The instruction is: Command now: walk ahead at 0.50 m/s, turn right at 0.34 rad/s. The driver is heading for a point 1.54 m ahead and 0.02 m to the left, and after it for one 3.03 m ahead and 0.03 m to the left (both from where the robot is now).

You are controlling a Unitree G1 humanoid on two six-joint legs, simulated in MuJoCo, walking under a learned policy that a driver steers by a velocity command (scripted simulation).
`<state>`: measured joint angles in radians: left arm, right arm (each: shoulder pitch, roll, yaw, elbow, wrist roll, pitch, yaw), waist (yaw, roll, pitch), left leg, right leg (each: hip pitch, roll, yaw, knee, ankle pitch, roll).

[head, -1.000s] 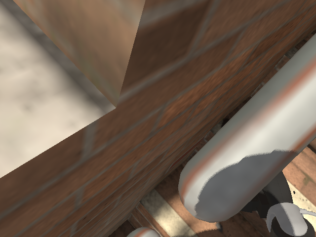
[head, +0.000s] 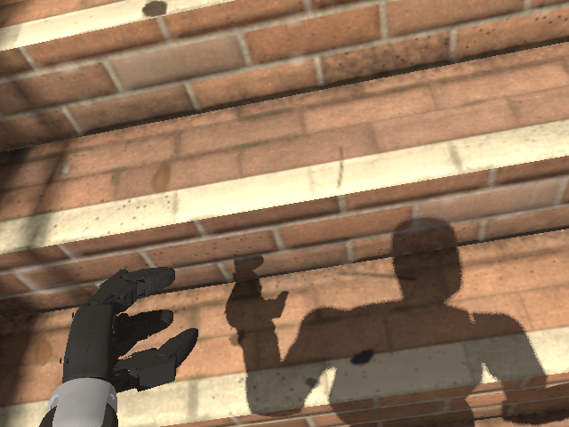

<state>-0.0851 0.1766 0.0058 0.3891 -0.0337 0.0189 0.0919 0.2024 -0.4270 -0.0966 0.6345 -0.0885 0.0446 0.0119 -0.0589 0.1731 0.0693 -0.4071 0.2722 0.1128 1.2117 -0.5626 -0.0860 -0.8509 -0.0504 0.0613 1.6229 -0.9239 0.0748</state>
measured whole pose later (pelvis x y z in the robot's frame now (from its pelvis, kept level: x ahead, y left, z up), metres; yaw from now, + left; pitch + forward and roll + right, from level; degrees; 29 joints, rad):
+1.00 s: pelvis -0.05 -0.15 +0.00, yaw +3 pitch +2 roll +0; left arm 0.53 0.19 0.04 0.94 0.05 -0.09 0.01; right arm 0.01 -0.12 -0.01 0.54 -0.05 0.06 -0.02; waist 0.02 0.04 -0.01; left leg -1.22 -0.07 -0.07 2.29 -0.38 0.07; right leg -0.17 -0.05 -0.20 0.46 -0.32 -0.02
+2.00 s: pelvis +0.39 +0.05 +0.33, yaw -1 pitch +7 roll -5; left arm 0.26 0.23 0.01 0.92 0.05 0.03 -0.07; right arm 0.22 -0.27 0.00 1.01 -0.08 -0.05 0.13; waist 0.08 0.04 -0.19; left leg -0.78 -0.04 -0.16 1.83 0.10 0.19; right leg -0.68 0.19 -0.01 1.01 -0.47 -0.11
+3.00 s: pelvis +0.85 +0.08 +0.71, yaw -9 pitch +0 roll -4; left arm 0.16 0.15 0.04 0.93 0.02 -0.01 0.04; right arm 0.30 -0.18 -0.06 0.85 -0.03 -0.08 -0.03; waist -0.01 0.03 -0.01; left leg -0.64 -0.03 -0.10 1.85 -0.07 0.06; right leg -0.66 0.02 -0.21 1.08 -0.42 -0.12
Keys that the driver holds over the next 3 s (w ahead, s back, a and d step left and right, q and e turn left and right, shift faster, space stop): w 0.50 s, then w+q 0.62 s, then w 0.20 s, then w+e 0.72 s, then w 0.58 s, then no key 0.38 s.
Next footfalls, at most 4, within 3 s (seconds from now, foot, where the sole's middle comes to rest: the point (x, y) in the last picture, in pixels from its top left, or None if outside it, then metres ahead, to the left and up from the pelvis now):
0.38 left None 0.00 -0.04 -0.77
0.68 right None -0.05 -0.25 -0.77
1.26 left None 0.19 0.08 -0.57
1.82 right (362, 338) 0.46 -0.05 -0.37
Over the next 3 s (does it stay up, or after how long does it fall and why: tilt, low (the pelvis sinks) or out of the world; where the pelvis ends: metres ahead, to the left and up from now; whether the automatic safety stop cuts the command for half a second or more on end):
stays up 0.85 0.08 0.71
